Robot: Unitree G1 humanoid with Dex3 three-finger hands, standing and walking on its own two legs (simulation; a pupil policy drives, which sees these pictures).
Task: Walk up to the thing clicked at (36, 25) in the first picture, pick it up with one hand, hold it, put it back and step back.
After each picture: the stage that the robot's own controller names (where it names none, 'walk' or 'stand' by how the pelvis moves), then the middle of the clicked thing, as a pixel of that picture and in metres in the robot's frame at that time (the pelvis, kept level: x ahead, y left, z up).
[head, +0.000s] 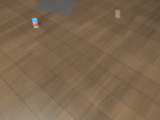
stand; (35, 23) +1.80 +0.58 -0.72
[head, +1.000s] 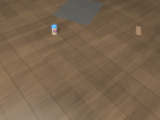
walk; (54, 29) +1.72 +0.27 -0.70
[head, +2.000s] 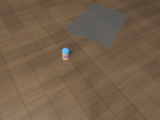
walk; (65, 54) +1.14 +0.13 -0.71
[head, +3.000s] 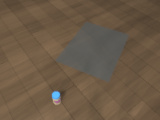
walk; (56, 98) +0.67 +0.19 -0.72
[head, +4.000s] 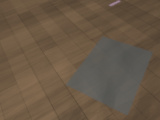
walk; out of the picture +0.38 +0.21 -0.70
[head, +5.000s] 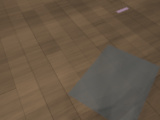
stand; out of the picture +0.27 +0.15 -0.71
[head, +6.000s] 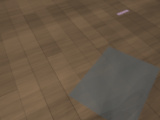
stand; out of the picture +0.28 +0.15 -0.72
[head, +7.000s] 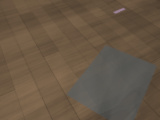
stand; out of the picture +0.29 +0.16 -0.73
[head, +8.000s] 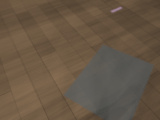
stand; out of the picture +0.27 +0.17 -0.73
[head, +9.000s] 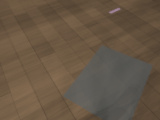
stand; out of the picture +0.27 +0.17 -0.73
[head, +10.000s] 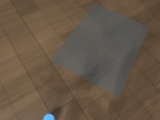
go down; out of the picture +0.30 +0.17 -0.60
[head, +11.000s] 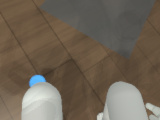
go down; (38, 84) +0.35 +0.19 -0.31
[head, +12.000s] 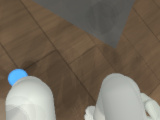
close in; (19, 80) +0.35 +0.21 -0.26
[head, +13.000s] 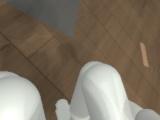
close; out of the picture +0.34 +0.23 -0.21
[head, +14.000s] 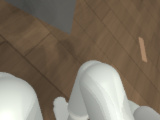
close; out of the picture +0.35 +0.24 -0.21
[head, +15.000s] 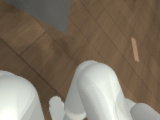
lift; out of the picture +0.34 +0.24 -0.22
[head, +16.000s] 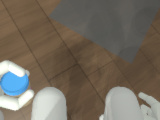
lift; (18, 89) +0.30 +0.22 -0.03
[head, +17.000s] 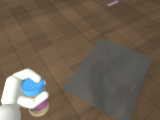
lift; (36, 96) +0.31 +0.16 +0.03
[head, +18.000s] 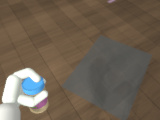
hold; (36, 94) +0.32 +0.17 +0.01
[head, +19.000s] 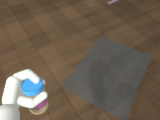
hold; (35, 95) +0.31 +0.17 +0.01
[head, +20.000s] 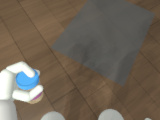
crouch; (30, 86) +0.34 +0.18 -0.06
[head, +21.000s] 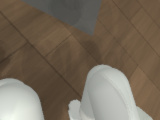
lower; out of the picture +0.36 +0.24 -0.19
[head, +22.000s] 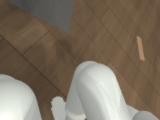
lower; out of the picture +0.36 +0.27 -0.22
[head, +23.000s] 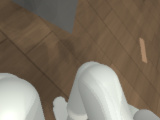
lower; out of the picture +0.36 +0.27 -0.22
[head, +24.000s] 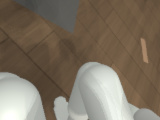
lower; out of the picture +0.35 +0.27 -0.22
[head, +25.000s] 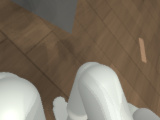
loosen; out of the picture +0.35 +0.27 -0.22
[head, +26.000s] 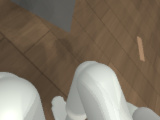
withdraw; out of the picture +0.34 +0.25 -0.22
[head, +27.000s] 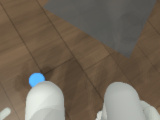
walk; (38, 82) +0.36 +0.20 -0.33
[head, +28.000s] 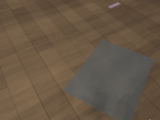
stand; out of the picture +0.29 +0.16 -0.66
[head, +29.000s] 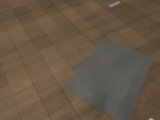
stand; out of the picture +0.30 +0.18 -0.66
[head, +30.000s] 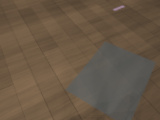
stand; out of the picture +0.30 +0.16 -0.70
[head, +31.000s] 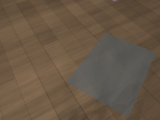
walk; out of the picture +0.33 +0.16 -0.71
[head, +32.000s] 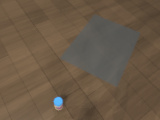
walk; (58, 103) +0.51 +0.13 -0.71
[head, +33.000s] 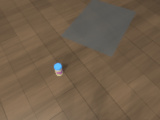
walk; (58, 69) +0.82 +0.24 -0.69
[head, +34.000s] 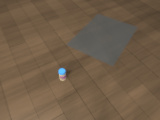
stand; (62, 74) +0.91 +0.18 -0.71
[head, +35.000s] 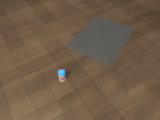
stand; (62, 75) +0.93 +0.19 -0.72
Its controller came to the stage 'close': yes
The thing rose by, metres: 0.71
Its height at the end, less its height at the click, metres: +0.00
